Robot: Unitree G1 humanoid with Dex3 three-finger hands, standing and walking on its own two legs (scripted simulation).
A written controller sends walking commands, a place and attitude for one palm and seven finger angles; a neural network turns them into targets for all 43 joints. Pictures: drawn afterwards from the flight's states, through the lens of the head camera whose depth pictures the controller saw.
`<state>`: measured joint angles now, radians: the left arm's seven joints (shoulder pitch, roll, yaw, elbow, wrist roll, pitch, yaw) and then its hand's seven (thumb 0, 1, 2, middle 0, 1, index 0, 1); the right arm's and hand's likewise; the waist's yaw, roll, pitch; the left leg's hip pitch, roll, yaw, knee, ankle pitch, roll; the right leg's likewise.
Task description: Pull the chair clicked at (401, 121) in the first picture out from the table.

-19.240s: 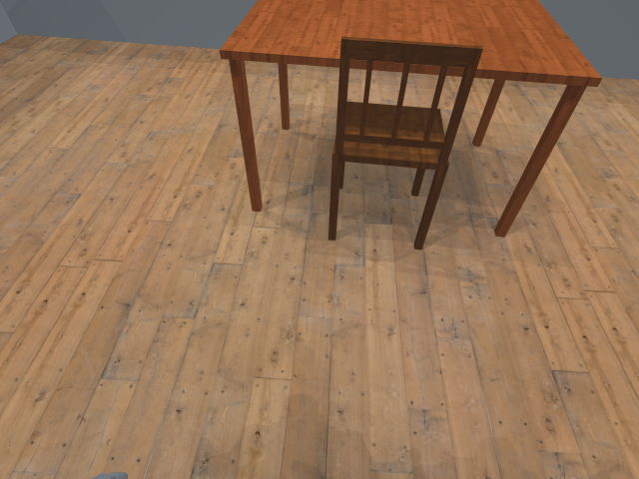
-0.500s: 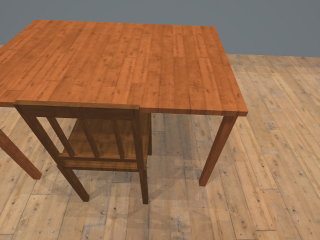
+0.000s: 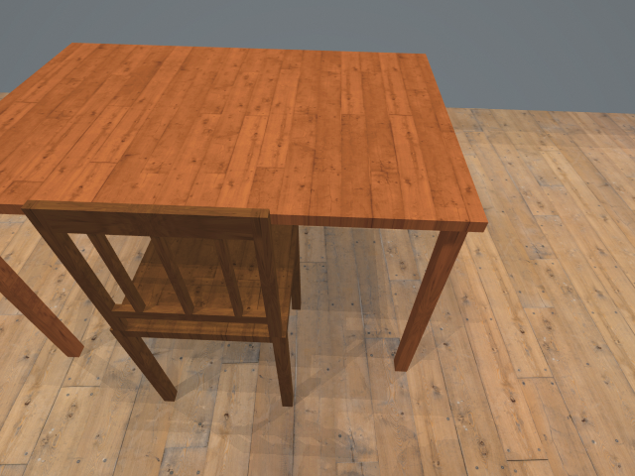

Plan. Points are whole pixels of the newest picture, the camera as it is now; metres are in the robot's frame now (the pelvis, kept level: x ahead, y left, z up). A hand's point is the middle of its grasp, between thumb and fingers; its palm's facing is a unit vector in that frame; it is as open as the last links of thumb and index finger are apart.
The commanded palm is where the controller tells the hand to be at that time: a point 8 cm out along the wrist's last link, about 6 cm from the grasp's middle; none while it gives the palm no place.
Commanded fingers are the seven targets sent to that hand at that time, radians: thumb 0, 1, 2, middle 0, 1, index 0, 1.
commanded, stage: look again from close up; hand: left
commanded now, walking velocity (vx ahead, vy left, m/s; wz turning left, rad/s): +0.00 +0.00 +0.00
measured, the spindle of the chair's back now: (174, 276) +0.48 +0.31 -0.12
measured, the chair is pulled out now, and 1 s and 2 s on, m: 0.00 0.00 0.00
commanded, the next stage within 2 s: raise the hand toward the chair's back in 0.94 s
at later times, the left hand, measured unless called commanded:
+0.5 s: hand out of the picture -0.03 +0.14 -0.17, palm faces +0.05 -0.98 -0.18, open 7.4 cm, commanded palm none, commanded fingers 0.00 0.90 0.90 -0.20 -0.30 -0.20 -0.30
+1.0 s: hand out of the picture -0.02 +0.14 -0.17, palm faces +0.06 -0.98 -0.19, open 7.4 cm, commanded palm none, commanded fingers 0.00 0.90 0.90 -0.20 -0.30 -0.20 -0.30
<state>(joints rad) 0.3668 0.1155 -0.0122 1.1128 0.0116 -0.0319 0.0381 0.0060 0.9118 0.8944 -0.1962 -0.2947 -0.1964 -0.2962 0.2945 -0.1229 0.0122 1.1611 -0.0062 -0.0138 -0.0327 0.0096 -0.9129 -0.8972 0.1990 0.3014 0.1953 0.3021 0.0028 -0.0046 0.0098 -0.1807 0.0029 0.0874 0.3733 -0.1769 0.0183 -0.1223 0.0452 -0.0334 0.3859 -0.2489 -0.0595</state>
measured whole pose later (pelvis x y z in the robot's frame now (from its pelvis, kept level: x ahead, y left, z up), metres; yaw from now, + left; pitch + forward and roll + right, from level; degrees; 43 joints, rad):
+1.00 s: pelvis +0.01 -0.02 +0.00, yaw +0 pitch -1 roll +1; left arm 0.36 0.13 0.00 1.11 0.01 -0.03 0.04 0.01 0.91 0.89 -0.20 -0.29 -0.20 -0.30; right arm 0.28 -0.14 0.01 1.15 -0.01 -0.01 -0.04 0.01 -0.91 -0.90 0.20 0.30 0.20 0.30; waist 0.01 0.00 0.01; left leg -0.17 0.03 0.07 0.39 -0.19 -0.01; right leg -0.10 0.08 -0.05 0.36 -0.25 -0.09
